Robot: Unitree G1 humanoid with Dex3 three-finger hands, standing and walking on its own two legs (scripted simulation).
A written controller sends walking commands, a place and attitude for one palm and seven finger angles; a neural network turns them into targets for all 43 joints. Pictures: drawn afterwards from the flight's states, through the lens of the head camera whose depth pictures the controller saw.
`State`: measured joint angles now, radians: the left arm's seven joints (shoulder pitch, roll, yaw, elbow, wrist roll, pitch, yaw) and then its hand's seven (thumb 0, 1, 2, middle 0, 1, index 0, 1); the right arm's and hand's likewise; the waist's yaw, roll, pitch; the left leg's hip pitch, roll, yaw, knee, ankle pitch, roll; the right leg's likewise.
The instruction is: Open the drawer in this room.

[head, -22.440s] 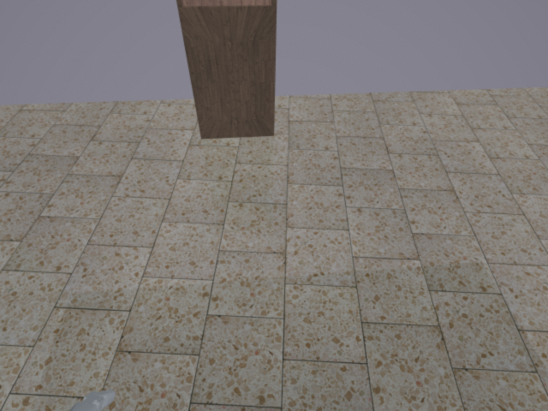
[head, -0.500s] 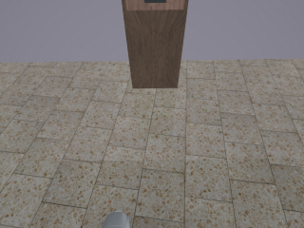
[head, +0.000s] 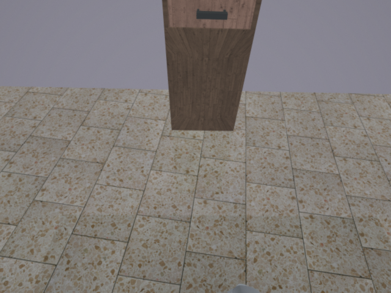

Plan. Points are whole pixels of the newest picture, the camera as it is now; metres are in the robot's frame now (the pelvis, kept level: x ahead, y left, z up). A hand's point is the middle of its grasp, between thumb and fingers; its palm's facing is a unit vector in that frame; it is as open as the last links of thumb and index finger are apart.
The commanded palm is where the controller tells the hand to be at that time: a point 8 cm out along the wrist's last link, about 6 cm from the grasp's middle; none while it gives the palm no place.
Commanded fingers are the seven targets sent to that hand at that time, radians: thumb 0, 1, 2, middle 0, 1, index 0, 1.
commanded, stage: stand and wait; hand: left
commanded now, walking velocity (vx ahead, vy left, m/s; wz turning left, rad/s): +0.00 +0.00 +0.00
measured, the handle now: (211, 13) +1.23 -0.01 +0.04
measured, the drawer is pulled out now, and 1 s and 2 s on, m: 0.00 0.00 0.00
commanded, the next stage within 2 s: look at it before walking up in 0.70 s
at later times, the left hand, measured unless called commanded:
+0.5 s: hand out of the picture +0.09 +0.16 -0.17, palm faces +0.05 -0.98 -0.21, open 7.2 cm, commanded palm none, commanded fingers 0.00 0.90 0.90 -0.20 -0.30 -0.20 -0.30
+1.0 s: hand out of the picture +0.03 +0.14 -0.18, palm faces +0.03 -0.99 -0.13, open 7.4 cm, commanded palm none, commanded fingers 0.00 0.90 0.90 -0.20 -0.30 -0.20 -0.30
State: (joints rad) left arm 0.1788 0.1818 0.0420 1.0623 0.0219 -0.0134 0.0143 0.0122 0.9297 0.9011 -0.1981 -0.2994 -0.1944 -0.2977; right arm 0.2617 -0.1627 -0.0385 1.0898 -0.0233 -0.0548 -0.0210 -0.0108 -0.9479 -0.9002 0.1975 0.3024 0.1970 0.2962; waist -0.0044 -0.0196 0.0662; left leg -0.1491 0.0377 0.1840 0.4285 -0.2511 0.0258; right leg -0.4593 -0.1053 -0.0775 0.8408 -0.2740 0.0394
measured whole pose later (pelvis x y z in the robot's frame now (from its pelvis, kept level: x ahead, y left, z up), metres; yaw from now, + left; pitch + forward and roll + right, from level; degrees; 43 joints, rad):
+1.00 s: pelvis +0.06 -0.01 +0.00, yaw +0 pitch -1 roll +0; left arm 0.31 0.10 -0.01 1.17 0.01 -0.01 0.04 0.01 0.91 0.90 -0.20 -0.30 -0.20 -0.30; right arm 0.30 -0.10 -0.01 1.16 -0.01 -0.02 -0.03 0.00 -0.91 -0.90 0.19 0.30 0.19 0.30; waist 0.00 -0.01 0.04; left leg -0.07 0.05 0.13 0.39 -0.29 -0.01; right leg -0.20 -0.06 -0.13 0.40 -0.17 0.01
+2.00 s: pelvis +0.10 -0.06 +0.00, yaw -16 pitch +1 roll +2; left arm 0.32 0.16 0.05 1.01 0.02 -0.03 -0.01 0.01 0.91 0.90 -0.20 -0.30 -0.20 -0.30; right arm 0.08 -0.23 -0.08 0.95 -0.03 0.01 0.01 0.01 -0.91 -0.90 0.19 0.30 0.19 0.30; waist 0.04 0.02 0.09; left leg -0.54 0.10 0.03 1.14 -0.28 -0.07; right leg -0.21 0.03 -0.01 0.45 -0.25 -0.08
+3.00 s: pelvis +0.39 -0.13 -0.02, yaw -50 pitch -1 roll +1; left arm 0.06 0.19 0.03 0.90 0.00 0.00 0.00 0.01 0.91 0.90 -0.20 -0.30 -0.20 -0.30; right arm 0.23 -0.19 -0.05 0.96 -0.01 0.04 -0.01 0.01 -0.91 -0.90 0.20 0.30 0.20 0.30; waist -0.05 0.00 0.17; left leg -0.46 0.13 0.05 1.30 -0.44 -0.08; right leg -0.36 0.04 -0.08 0.60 -0.23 -0.10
